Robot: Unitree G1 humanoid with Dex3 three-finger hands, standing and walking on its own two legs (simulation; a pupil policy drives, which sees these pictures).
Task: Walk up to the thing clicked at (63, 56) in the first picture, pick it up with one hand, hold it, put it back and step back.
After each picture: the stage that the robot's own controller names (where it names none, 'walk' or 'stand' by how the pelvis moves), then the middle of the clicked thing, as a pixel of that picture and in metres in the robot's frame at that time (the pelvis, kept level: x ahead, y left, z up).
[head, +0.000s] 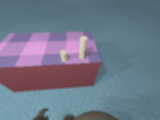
stand; (64, 56) +0.61 +0.30 -0.11
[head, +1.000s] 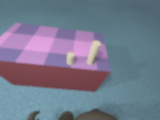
walk; (70, 58) +0.54 +0.19 -0.09
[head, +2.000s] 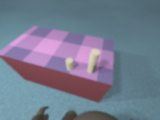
stand; (69, 64) +0.48 +0.22 -0.09
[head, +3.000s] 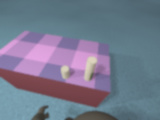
stand; (65, 72) +0.41 +0.22 -0.11
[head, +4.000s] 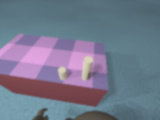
stand; (62, 73) +0.40 +0.24 -0.11
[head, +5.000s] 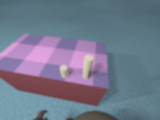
stand; (64, 71) +0.43 +0.25 -0.11
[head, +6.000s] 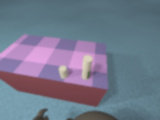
stand; (63, 72) +0.42 +0.25 -0.11
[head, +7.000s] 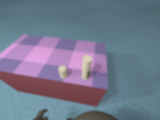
rise first; (63, 72) +0.42 +0.25 -0.11
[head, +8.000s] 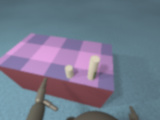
rise first; (69, 71) +0.43 +0.22 -0.11
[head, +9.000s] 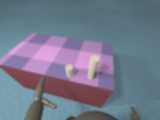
go down; (69, 71) +0.43 +0.22 -0.11
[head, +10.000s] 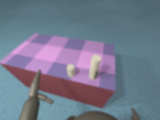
go down; (71, 70) +0.44 +0.22 -0.10
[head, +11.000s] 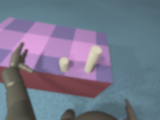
go down; (64, 65) +0.43 +0.20 -0.05
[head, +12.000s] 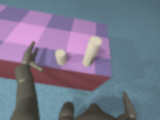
close in; (60, 57) +0.46 +0.20 -0.03
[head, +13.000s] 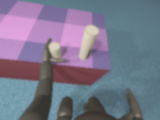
close; (55, 51) +0.47 +0.21 +0.01
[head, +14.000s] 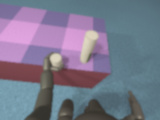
lift; (57, 62) +0.40 +0.20 +0.00
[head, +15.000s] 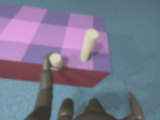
lift; (56, 62) +0.40 +0.20 +0.00
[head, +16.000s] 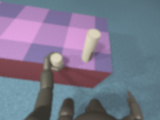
lift; (57, 62) +0.40 +0.20 +0.00
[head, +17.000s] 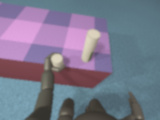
lift; (58, 62) +0.40 +0.20 +0.00
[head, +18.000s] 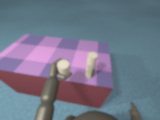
hold; (64, 69) +0.31 +0.17 +0.12
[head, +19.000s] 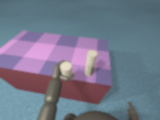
hold; (67, 71) +0.32 +0.16 +0.09
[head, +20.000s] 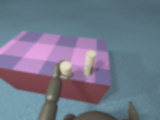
crouch; (66, 70) +0.33 +0.16 +0.08
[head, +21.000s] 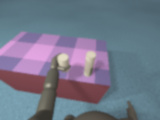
crouch; (64, 63) +0.38 +0.19 +0.09
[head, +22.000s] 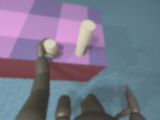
lower; (51, 49) +0.48 +0.21 +0.01
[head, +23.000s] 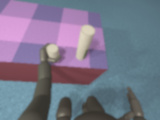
lower; (53, 53) +0.46 +0.20 +0.01
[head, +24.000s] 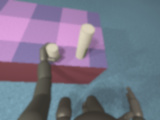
lower; (53, 53) +0.46 +0.20 +0.01
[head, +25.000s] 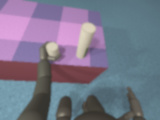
lower; (53, 52) +0.47 +0.20 +0.01
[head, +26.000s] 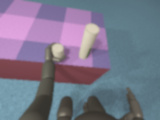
loosen; (58, 53) +0.46 +0.18 +0.01
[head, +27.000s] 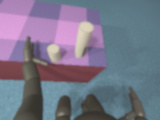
rise; (54, 53) +0.45 +0.19 +0.01
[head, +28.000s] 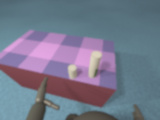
sink last; (72, 71) +0.41 +0.18 -0.06
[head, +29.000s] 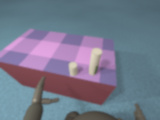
stand; (73, 69) +0.43 +0.17 -0.05
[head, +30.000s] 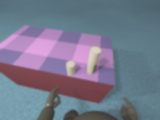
stand; (70, 68) +0.42 +0.18 -0.04
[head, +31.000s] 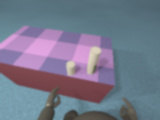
stand; (71, 68) +0.42 +0.17 -0.04
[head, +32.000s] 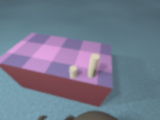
stand; (73, 72) +0.44 +0.17 -0.10
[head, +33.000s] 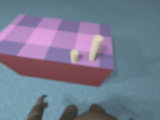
walk; (74, 56) +0.52 +0.15 -0.09
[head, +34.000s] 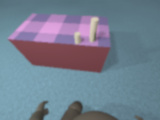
walk; (77, 38) +0.79 +0.21 -0.08
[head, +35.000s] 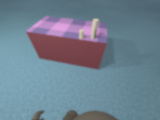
stand; (81, 34) +1.06 +0.21 -0.09
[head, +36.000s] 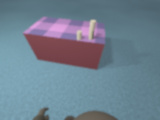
stand; (79, 35) +1.04 +0.21 -0.11
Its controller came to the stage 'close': yes
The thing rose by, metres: 0.21
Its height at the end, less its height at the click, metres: +0.00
